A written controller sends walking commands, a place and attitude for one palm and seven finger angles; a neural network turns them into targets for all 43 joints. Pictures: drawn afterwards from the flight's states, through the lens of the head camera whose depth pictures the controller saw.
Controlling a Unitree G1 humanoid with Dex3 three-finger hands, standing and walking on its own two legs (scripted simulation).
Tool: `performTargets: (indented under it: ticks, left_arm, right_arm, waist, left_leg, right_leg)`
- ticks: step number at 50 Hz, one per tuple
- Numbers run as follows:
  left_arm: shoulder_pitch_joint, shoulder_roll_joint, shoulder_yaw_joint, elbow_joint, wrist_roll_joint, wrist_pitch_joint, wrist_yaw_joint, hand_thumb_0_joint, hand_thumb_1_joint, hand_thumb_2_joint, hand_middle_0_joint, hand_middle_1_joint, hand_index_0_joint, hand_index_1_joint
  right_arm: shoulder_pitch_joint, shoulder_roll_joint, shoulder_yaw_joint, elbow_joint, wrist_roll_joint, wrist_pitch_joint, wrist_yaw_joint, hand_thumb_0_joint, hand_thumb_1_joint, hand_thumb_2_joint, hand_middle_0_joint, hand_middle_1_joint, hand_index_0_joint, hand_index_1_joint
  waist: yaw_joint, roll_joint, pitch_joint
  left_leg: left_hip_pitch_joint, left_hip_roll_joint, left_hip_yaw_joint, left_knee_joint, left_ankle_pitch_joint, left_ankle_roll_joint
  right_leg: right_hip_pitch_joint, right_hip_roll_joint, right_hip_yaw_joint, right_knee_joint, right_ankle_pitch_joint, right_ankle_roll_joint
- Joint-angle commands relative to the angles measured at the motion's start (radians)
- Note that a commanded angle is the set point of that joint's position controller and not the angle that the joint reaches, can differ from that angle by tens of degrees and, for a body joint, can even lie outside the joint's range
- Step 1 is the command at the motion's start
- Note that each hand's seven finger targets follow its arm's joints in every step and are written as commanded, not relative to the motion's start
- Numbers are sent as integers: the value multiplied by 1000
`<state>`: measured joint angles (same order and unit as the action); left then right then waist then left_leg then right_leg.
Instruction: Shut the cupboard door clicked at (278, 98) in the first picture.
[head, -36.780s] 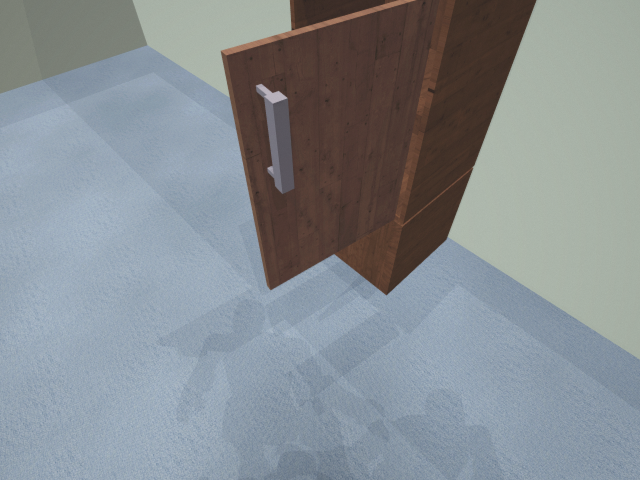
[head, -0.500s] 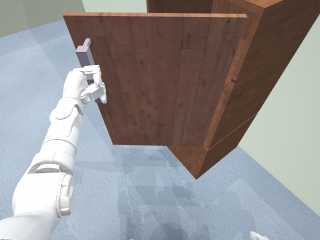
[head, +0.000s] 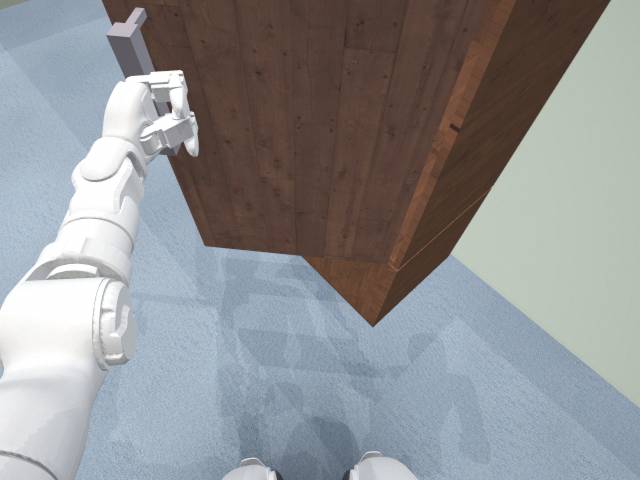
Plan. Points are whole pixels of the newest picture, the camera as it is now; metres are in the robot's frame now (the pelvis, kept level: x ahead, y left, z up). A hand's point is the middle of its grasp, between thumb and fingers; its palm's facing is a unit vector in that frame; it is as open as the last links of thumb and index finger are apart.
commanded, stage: push the door shut along its arc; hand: left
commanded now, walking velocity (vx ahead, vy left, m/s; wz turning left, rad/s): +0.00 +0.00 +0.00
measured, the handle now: (155, 87) +0.59 +0.17 +0.13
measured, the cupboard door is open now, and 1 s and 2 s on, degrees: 42 35 28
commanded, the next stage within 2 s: pull the fist back off the door in 0.96 s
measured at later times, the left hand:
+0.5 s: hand (229, 86) +0.57 +0.07 +0.15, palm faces -0.31 -0.95 +0.02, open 3.1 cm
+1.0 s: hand (239, 77) +0.59 +0.06 +0.15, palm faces -0.38 -0.93 +0.01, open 3.2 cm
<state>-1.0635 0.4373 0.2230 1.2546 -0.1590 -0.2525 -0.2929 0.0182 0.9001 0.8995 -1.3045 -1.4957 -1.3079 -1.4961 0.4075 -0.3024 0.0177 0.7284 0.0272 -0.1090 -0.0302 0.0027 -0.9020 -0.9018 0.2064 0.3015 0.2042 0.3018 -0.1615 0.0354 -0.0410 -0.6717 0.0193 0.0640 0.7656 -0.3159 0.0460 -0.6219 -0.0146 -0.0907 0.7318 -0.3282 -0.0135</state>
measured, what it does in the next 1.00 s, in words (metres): stands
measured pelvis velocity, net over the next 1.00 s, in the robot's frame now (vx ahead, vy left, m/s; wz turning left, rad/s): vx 0.01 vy -0.01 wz -0.01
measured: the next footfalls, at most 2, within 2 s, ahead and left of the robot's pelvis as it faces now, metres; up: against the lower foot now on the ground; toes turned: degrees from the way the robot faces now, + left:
none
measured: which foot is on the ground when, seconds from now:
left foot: down 0.00-1.00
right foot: down 0.00-1.00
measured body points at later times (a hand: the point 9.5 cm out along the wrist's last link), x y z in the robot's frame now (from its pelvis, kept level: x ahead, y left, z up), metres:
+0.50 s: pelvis +0.01 +0.00 -0.01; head +0.14 -0.01 +0.43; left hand +0.58 +0.12 +0.15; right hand -0.04 -0.28 -0.12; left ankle +0.03 +0.09 -0.71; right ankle +0.01 -0.11 -0.71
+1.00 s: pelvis +0.01 -0.01 -0.02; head +0.17 +0.00 +0.40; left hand +0.60 +0.11 +0.15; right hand -0.05 -0.29 -0.12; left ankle +0.03 +0.09 -0.71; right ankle +0.01 -0.12 -0.71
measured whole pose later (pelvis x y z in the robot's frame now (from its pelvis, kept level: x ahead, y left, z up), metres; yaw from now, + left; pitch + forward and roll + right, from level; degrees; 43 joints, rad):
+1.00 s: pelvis +0.01 -0.01 -0.02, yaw +0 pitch +22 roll -3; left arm -1.45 0.58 0.20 1.45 -0.09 -0.17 -0.41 0.00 0.95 0.98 -1.30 -1.50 -1.29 -1.50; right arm 0.40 -0.31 0.02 0.76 -0.02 -0.09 -0.05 0.00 -0.90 -0.90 0.21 0.30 0.21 0.30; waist -0.27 0.04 -0.04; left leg -0.90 0.04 0.04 0.89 -0.37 0.03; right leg -0.84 0.01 -0.11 0.83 -0.37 -0.03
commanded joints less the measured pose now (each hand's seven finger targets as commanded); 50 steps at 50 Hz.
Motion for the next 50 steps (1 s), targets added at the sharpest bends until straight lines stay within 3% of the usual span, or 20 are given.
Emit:
performTargets:
  ticks: [1,7,9,11,14,17,20,23,25,28,30,32,35,37,40,41,44,45,48,50]
  left_arm:
    - [-627,144,-5,-192,4,-65,-20,0,900,900,-1300,-1500,-1300,-1500]
    - [-684,260,73,-179,20,-63,-33,0,900,900,-1300,-1500,-1300,-1500]
    - [-669,210,38,-180,29,-67,-41,0,900,900,-1300,-1500,-1300,-1500]
    - [-663,243,67,-136,24,-57,-45,0,900,900,-1300,-1500,-1300,-1500]
    - [-698,242,48,-105,39,-34,-54,0,900,900,-1300,-1500,-1300,-1500]
    - [-728,319,107,-120,43,-37,-53,0,900,900,-1300,-1500,-1300,-1500]
    - [-719,308,92,-129,57,-39,-66,0,900,900,-1300,-1500,-1300,-1500]
    - [-703,357,127,-103,56,-27,-80,0,900,900,-1300,-1500,-1300,-1500]
    - [-730,316,81,-93,65,-16,-93,0,900,900,-1300,-1500,-1300,-1500]
    - [-747,346,100,-105,59,-15,-108,0,900,900,-1300,-1500,-1300,-1500]
    - [-796,276,46,-100,53,-6,-118,0,900,900,-1300,-1500,-1300,-1500]
    - [-813,306,62,-66,49,-1,-122,0,900,900,-1300,-1500,-1300,-1500]
    - [-848,278,34,-34,47,11,-133,0,900,900,-1300,-1500,-1300,-1500]
    - [-901,266,25,-71,46,-1,-135,0,900,900,-1300,-1500,-1300,-1500]
    - [-921,242,6,-57,48,4,-141,0,900,900,-1300,-1500,-1300,-1500]
    - [-929,209,-7,-56,41,3,-140,0,900,900,-1300,-1500,-1300,-1500]
    - [-945,224,-10,-21,52,16,-137,0,900,900,-1300,-1500,-1300,-1500]
    - [-950,199,-25,-11,56,19,-136,0,900,900,-1300,-1500,-1300,-1500]
    - [-991,212,-22,-42,62,13,-134,0,900,900,-1300,-1500,-1300,-1500]
    - [-1011,162,-50,-43,63,19,-137,0,900,900,-1300,-1500,-1300,-1500]
  right_arm:
    - [145,-183,-59,-50,-5,-25,-16,0,-900,-900,200,300,200,300]
    - [172,-189,-56,-56,-12,-14,-14,0,-900,-900,200,300,200,300]
    - [175,-182,-59,-62,-16,-9,-8,0,-900,-900,200,300,200,300]
    - [192,-190,-59,-57,-16,3,-12,0,-900,-900,200,300,200,300]
    - [195,-190,-56,-61,-17,17,-13,0,-900,-900,200,300,200,300]
    - [207,-196,-58,-64,-23,22,-15,0,-900,-900,200,300,200,300]
    - [215,-190,-60,-70,-26,30,-12,0,-900,-900,200,300,200,300]
    - [225,-196,-61,-71,-26,42,-17,0,-900,-900,200,300,200,300]
    - [227,-192,-63,-69,-25,48,-20,0,-900,-900,200,300,200,300]
    - [232,-197,-63,-65,-27,53,-25,0,-900,-900,200,300,200,300]
    - [232,-194,-65,-53,-30,51,-26,0,-900,-900,200,300,200,300]
    - [236,-198,-61,-37,-30,50,-31,0,-900,-900,200,300,200,300]
    - [238,-200,-61,-19,-31,41,-33,0,-900,-900,200,300,200,300]
    - [242,-200,-62,-5,-38,35,-35,0,-900,-900,200,300,200,300]
    - [240,-201,-64,5,-40,28,-31,0,-900,-900,200,300,200,300]
    - [244,-199,-63,12,-40,26,-35,0,-900,-900,200,300,200,300]
    - [238,-204,-61,24,-41,22,-34,0,-900,-900,200,300,200,300]
    - [237,-202,-62,27,-40,20,-34,0,-900,-900,200,300,200,300]
    - [246,-205,-65,39,-43,14,-35,0,-900,-900,200,300,200,300]
    - [243,-201,-68,45,-44,10,-32,0,-900,-900,200,300,200,300]
  waist:
    - [-77,41,-407]
    - [-76,66,-488]
    - [-73,85,-504]
    - [-84,29,-486]
    - [-100,28,-447]
    - [-93,58,-501]
    - [-85,85,-539]
    - [-88,42,-537]
    - [-108,36,-515]
    - [-104,53,-540]
    - [-131,54,-508]
    - [-140,57,-490]
    - [-161,53,-467]
    - [-165,109,-514]
    - [-172,124,-525]
    - [-185,116,-521]
    - [-190,109,-498]
    - [-196,117,-490]
    - [-200,148,-549]
    - [-206,160,-557]
  left_leg:
    - [403,9,-159,-71,166,-17]
    - [379,4,-152,-34,258,-15]
    - [406,5,-157,-23,294,-20]
    - [380,6,-153,-15,302,-13]
    - [323,2,-142,-14,261,-11]
    - [332,-2,-138,0,290,-9]
    - [343,-5,-136,13,339,-11]
    - [304,-9,-123,20,346,-5]
    - [289,-10,-120,19,324,-2]
    - [309,-11,-121,26,350,-4]
    - [319,-9,-122,30,328,0]
    - [305,-9,-120,37,321,2]
    - [287,-5,-124,44,283,5]
    - [337,-3,-134,53,326,2]
    - [350,-1,-141,70,329,2]
    - [364,1,-141,75,342,6]
    - [323,4,-145,78,283,4]
    - [322,4,-145,81,278,4]
    - [360,6,-148,98,316,5]
    - [381,4,-150,105,329,4]
  right_leg:
    - [-73,47,53,-88,136,-8]
    - [-39,46,63,-62,224,-5]
    - [-57,49,58,-55,240,-5]
    - [-47,54,56,-52,252,-5]
    - [-55,51,61,-56,246,1]
    - [-32,52,66,-49,275,-1]
    - [-21,53,68,-39,320,-2]
    - [17,57,73,-42,365,2]
    - [4,56,72,-47,357,5]
    - [8,58,72,-44,376,1]
    - [-38,60,69,-55,349,6]
    - [-47,61,70,-56,340,5]
    - [-81,59,66,-56,300,7]
    - [-108,61,60,-41,306,3]
    - [-151,64,55,-31,285,2]
    - [-168,66,46,-26,288,0]
    - [-192,64,47,-27,236,3]
    - [-209,65,45,-24,229,3]
    - [-228,67,42,-9,242,1]
    - [-250,70,35,-2,243,0]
